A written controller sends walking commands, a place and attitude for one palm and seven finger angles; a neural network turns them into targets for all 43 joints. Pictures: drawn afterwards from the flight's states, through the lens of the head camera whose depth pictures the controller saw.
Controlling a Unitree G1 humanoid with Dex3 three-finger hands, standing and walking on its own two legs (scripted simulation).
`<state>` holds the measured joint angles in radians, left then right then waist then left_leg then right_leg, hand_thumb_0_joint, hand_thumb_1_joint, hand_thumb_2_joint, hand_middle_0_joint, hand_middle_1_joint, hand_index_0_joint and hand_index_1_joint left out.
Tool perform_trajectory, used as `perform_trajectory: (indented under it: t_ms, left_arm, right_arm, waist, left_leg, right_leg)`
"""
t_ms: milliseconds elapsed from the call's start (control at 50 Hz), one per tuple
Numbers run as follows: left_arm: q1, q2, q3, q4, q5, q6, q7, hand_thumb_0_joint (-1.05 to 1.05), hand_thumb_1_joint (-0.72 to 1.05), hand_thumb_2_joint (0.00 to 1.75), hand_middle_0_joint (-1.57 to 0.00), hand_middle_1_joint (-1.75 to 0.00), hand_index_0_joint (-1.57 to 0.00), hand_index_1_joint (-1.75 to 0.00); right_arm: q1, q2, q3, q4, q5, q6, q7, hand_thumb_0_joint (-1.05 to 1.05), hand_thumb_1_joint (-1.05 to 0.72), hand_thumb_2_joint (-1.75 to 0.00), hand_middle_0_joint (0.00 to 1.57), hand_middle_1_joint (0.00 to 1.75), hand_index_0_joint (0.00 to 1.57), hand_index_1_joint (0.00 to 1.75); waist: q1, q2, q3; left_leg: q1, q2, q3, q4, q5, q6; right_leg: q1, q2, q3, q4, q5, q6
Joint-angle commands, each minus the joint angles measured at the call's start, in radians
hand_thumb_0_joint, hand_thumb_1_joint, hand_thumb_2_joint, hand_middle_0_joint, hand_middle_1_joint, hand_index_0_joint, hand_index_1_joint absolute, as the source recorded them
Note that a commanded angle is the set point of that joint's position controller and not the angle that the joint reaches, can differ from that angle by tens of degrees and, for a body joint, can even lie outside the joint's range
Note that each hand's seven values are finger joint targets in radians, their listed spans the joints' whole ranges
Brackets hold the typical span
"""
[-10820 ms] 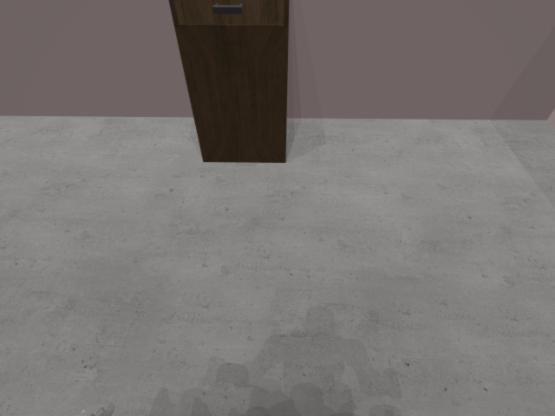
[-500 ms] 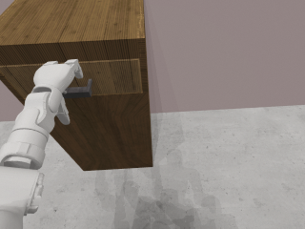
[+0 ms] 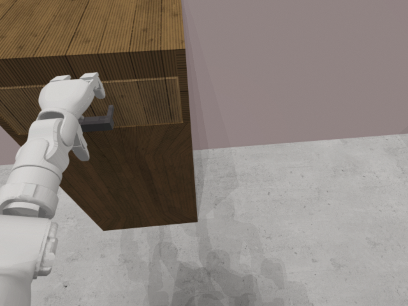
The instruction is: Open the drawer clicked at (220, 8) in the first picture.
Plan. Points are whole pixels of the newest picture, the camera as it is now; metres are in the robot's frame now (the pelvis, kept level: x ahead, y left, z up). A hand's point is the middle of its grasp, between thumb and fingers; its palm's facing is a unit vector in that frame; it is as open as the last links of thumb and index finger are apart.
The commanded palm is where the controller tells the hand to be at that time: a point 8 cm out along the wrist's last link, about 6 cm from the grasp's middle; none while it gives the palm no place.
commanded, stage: move the hooked fingers above the handle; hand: left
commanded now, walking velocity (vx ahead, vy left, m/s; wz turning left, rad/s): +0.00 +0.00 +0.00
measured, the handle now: (89, 117) +0.52 +0.26 +0.06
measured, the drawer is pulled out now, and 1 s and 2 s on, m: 0.00 0.00 0.00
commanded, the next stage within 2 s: lower the fingers behind the handle in 0.32 s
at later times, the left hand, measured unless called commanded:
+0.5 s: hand (85, 114) +0.48 +0.24 +0.11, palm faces -0.03 -0.04 -1.00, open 13.8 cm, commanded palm +0.46 +0.24 +0.17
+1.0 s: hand (88, 127) +0.48 +0.24 +0.07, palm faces -0.07 -0.04 -1.00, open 13.8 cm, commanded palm +0.46 +0.25 +0.13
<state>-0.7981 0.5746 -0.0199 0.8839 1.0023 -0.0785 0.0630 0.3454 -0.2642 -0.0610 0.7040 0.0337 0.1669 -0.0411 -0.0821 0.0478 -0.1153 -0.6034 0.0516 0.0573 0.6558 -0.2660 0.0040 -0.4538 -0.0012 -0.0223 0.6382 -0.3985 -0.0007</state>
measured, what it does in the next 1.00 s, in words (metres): stands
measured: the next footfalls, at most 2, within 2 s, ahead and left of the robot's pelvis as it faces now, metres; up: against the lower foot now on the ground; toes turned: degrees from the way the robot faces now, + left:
none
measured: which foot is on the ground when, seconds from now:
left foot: down 0.00-1.00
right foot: down 0.00-1.00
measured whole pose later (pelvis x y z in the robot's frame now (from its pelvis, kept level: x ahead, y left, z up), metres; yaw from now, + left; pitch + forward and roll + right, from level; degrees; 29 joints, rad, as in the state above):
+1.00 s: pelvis +0.01 -0.01 -0.01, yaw +0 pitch +15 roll -1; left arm -0.79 0.58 0.01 0.95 1.03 -0.09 0.12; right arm 0.34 -0.27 -0.07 0.71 0.02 0.16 -0.04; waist -0.10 0.04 -0.13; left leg -0.68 0.06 0.05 0.71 -0.29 -0.01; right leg -0.53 0.01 -0.03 0.69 -0.43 -0.01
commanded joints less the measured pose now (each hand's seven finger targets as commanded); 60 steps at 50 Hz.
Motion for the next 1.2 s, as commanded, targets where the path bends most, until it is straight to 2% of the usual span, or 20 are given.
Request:
perform_trajectory:
  t_ms: [0, 80, 260, 360, 380, 440, 480, 540, 560, 600, 660, 700, 760, 840, 880, 940, 980, 1040, 1080, 1180]
  left_arm:
    - [-0.512, 0.31, 0.1, -0.197, 0.01, 0.011, 0.071, 0.0, -0.5, 0.3, -0.3, -1.2, -0.3, -1.2]
    - [-0.509, 0.297, 0.087, -0.178, 0.009, 0.027, 0.064, 0.0, -0.5, 0.3, -0.3, -1.2, -0.3, -1.2]
    - [-0.49, 0.27, 0.057, -0.161, -0.004, 0.016, 0.009, 0.0, -0.5, 0.3, -0.3, -1.2, -0.3, -1.2]
    - [-0.532, 0.266, 0.059, -0.214, -0.006, -0.011, 0.024, 0.0, -0.5, 0.3, -0.3, -1.2, -0.3, -1.2]
    - [-0.515, 0.29, 0.085, -0.211, -0.001, -0.012, 0.032, 0.0, -0.5, 0.3, -0.3, -1.2, -0.3, -1.2]
    - [-0.496, 0.273, 0.077, -0.173, 0.007, 0.005, 0.051, 0.0, -0.5, 0.3, -0.3, -1.2, -0.3, -1.2]
    - [-0.491, 0.251, 0.063, -0.172, 0.008, 0.014, 0.059, 0.0, -0.5, 0.3, -0.3, -1.2, -0.3, -1.2]
    - [-0.46, 0.266, 0.077, -0.155, 0.016, 0.029, 0.065, 0.0, -0.5, 0.3, -0.3, -1.2, -0.3, -1.2]
    - [-0.46, 0.263, 0.078, -0.154, 0.013, 0.028, 0.064, 0.0, -0.5, 0.3, -0.3, -1.2, -0.3, -1.2]
    - [-0.441, 0.309, 0.113, -0.143, 0.015, 0.026, 0.065, 0.0, -0.5, 0.3, -0.3, -1.2, -0.3, -1.2]
    - [-0.469, 0.301, 0.099, -0.153, 0.017, 0.01, 0.067, 0.0, -0.5, 0.3, -0.3, -1.2, -0.3, -1.2]
    - [-0.456, 0.336, 0.124, -0.144, 0.023, 0.0, 0.073, 0.0, -0.5, 0.3, -0.3, -1.2, -0.3, -1.2]
    - [-0.468, 0.273, 0.08, -0.157, 0.022, -0.015, 0.079, 0.0, -0.5, 0.3, -0.3, -1.2, -0.3, -1.2]
    - [-0.446, 0.268, 0.084, -0.144, 0.02, -0.016, 0.092, 0.0, -0.5, 0.3, -0.3, -1.2, -0.3, -1.2]
    - [-0.426, 0.301, 0.112, -0.134, 0.022, -0.017, 0.096, 0.0, -0.5, 0.3, -0.3, -1.2, -0.3, -1.2]
    - [-0.434, 0.287, 0.098, -0.118, 0.03, -0.009, 0.106, 0.0, -0.5, 0.3, -0.3, -1.2, -0.3, -1.2]
    - [-0.432, 0.323, 0.128, -0.145, 0.034, -0.02, 0.115, 0.0, -0.5, 0.3, -0.3, -1.2, -0.3, -1.2]
    - [-0.42, 0.25, 0.085, -0.147, 0.034, -0.019, 0.128, 0.0, -0.5, 0.3, -0.3, -1.2, -0.3, -1.2]
    - [-0.418, 0.285, 0.105, -0.103, 0.038, -0.01, 0.134, 0.0, -0.5, 0.3, -0.3, -1.2, -0.3, -1.2]
    - [-0.413, 0.221, 0.057, -0.084, 0.046, 0.013, 0.136, 0.0, -0.5, 0.3, -0.3, -1.2, -0.3, -1.2]
  right_arm:
    - [0.053, -0.158, -0.053, -0.081, -0.005, -0.026, -0.006, 0.0, -0.9, -0.9, 0.2, 0.3, 0.2, 0.3]
    - [0.053, -0.16, -0.052, -0.082, -0.006, -0.027, -0.006, 0.0, -0.9, -0.9, 0.2, 0.3, 0.2, 0.3]
    - [0.048, -0.159, -0.045, -0.091, -0.003, -0.019, -0.014, 0.0, -0.9, -0.9, 0.2, 0.3, 0.2, 0.3]
    - [0.056, -0.156, -0.049, -0.086, -0.008, -0.022, -0.01, 0.0, -0.9, -0.9, 0.2, 0.3, 0.2, 0.3]
    - [0.055, -0.155, -0.052, -0.088, -0.006, -0.021, -0.01, 0.0, -0.9, -0.9, 0.2, 0.3, 0.2, 0.3]
    - [0.054, -0.153, -0.05, -0.085, -0.006, -0.019, -0.005, 0.0, -0.9, -0.9, 0.2, 0.3, 0.2, 0.3]
    - [0.06, -0.154, -0.051, -0.084, -0.009, -0.019, -0.001, 0.0, -0.9, -0.9, 0.2, 0.3, 0.2, 0.3]
    - [0.057, -0.155, -0.052, -0.085, -0.009, -0.016, -0.001, 0.0, -0.9, -0.9, 0.2, 0.3, 0.2, 0.3]
    - [0.061, -0.156, -0.052, -0.084, -0.012, -0.015, -0.002, 0.0, -0.9, -0.9, 0.2, 0.3, 0.2, 0.3]
    - [0.062, -0.16, -0.053, -0.083, -0.009, -0.014, -0.007, 0.0, -0.9, -0.9, 0.2, 0.3, 0.2, 0.3]
    - [0.064, -0.16, -0.051, -0.082, -0.011, -0.017, -0.014, 0.0, -0.9, -0.9, 0.2, 0.3, 0.2, 0.3]
    - [0.069, -0.16, -0.053, -0.078, -0.009, -0.019, -0.016, 0.0, -0.9, -0.9, 0.2, 0.3, 0.2, 0.3]
    - [0.076, -0.154, -0.058, -0.075, -0.013, -0.023, -0.014, 0.0, -0.9, -0.9, 0.2, 0.3, 0.2, 0.3]
    - [0.09, -0.157, -0.062, -0.066, -0.015, -0.025, -0.01, 0.0, -0.9, -0.9, 0.2, 0.3, 0.2, 0.3]
    - [0.095, -0.161, -0.062, -0.063, -0.015, -0.022, -0.011, 0.0, -0.9, -0.9, 0.2, 0.3, 0.2, 0.3]
    - [0.094, -0.162, -0.062, -0.061, -0.015, -0.021, -0.011, 0.0, -0.9, -0.9, 0.2, 0.3, 0.2, 0.3]
    - [0.096, -0.163, -0.063, -0.063, -0.019, -0.019, -0.012, 0.0, -0.9, -0.9, 0.2, 0.3, 0.2, 0.3]
    - [0.097, -0.156, -0.069, -0.063, -0.021, -0.022, -0.006, 0.0, -0.9, -0.9, 0.2, 0.3, 0.2, 0.3]
    - [0.106, -0.165, -0.065, -0.054, -0.021, -0.02, -0.008, 0.0, -0.9, -0.9, 0.2, 0.3, 0.2, 0.3]
    - [0.114, -0.16, -0.066, -0.054, -0.023, -0.017, -0.003, 0.0, -0.9, -0.9, 0.2, 0.3, 0.2, 0.3]
  waist:
    - [0.005, 0.048, -0.358]
    - [-0.003, 0.014, -0.384]
    - [-0.015, -0.024, -0.318]
    - [-0.015, 0.007, -0.358]
    - [-0.001, 0.024, -0.379]
    - [0.001, 0.028, -0.353]
    - [-0.003, 0.009, -0.377]
    - [0.003, 0.009, -0.376]
    - [-0.005, -0.023, -0.376]
    - [0.002, -0.024, -0.373]
    - [-0.012, -0.038, -0.36]
    - [-0.007, 0.002, -0.367]
    - [-0.024, 0.002, -0.364]
    - [-0.019, 0.022, -0.378]
    - [-0.016, 0.008, -0.401]
    - [-0.024, 0.001, -0.369]
    - [-0.009, 0.034, -0.422]
    - [-0.022, 0.046, -0.4]
    - [-0.027, 0.005, -0.383]
    - [-0.031, 0.033, -0.386]
  left_leg:
    - [0.384, -0.054, -0.024, -0.022, 0.326, 0.045]
    - [0.383, -0.055, -0.019, -0.013, 0.35, 0.049]
    - [0.353, -0.061, -0.014, -0.015, 0.335, 0.053]
    - [0.385, -0.059, -0.023, -0.002, 0.372, 0.052]
    - [0.389, -0.059, -0.023, -0.001, 0.381, 0.049]
    - [0.363, -0.058, -0.019, 0.002, 0.371, 0.046]
    - [0.363, -0.06, -0.017, 0.007, 0.385, 0.048]
    - [0.344, -0.061, -0.009, 0.01, 0.383, 0.049]
    - [0.334, -0.062, -0.008, 0.014, 0.385, 0.052]
    - [0.315, -0.065, -0.004, 0.012, 0.37, 0.054]
    - [0.299, -0.065, -0.003, 0.014, 0.354, 0.057]
    - [0.298, -0.067, -0.003, 0.019, 0.352, 0.054]
    - [0.314, -0.064, -0.006, 0.034, 0.372, 0.055]
    - [0.32, -0.062, -0.009, 0.041, 0.374, 0.052]
    - [0.309, -0.065, -0.006, 0.05, 0.394, 0.053]
    - [0.283, -0.063, -0.006, 0.05, 0.36, 0.052]
    - [0.296, -0.064, -0.006, 0.055, 0.394, 0.05]
    - [0.329, -0.057, -0.013, 0.066, 0.405, 0.048]
    - [0.284, -0.057, -0.013, 0.063, 0.374, 0.05]
    - [0.31, -0.051, -0.02, 0.067, 0.388, 0.045]
  right_leg:
    - [-0.03, 0.06, -0.006, -0.076, 0.339, -0.028]
    - [-0.003, 0.057, -0.003, -0.075, 0.387, -0.022]
    - [0.005, 0.052, 0.002, -0.09, 0.406, -0.02]
    - [-0.013, 0.056, -0.001, -0.073, 0.414, -0.024]
    - [-0.01, 0.057, 0.001, -0.066, 0.418, -0.024]
    - [-0.024, 0.058, -0.005, -0.058, 0.407, -0.026]
    - [-0.011, 0.057, -0.005, -0.055, 0.431, -0.023]
    - [0.001, 0.056, 0.0, -0.053, 0.45, -0.022]
    - [0.017, 0.055, 0.002, -0.058, 0.469, -0.02]
    - [0.032, 0.053, 0.008, -0.057, 0.485, -0.017]
    - [0.028, 0.05, 0.012, -0.062, 0.479, -0.014]
    - [0.02, 0.052, 0.015, -0.053, 0.477, -0.015]
    - [-0.012, 0.056, 0.012, -0.05, 0.473, -0.016]
    - [-0.037, 0.058, 0.008, -0.039, 0.461, -0.017]
    - [-0.015, 0.056, 0.013, -0.032, 0.502, -0.015]
    - [-0.038, 0.057, 0.009, -0.031, 0.468, -0.014]
    - [-0.017, 0.057, 0.011, -0.018, 0.496, -0.017]
    - [-0.076, 0.066, -0.001, -0.016, 0.454, -0.02]
    - [-0.066, 0.063, 0.001, -0.017, 0.451, -0.016]
    - [-0.109, 0.068, -0.008, -0.009, 0.418, -0.022]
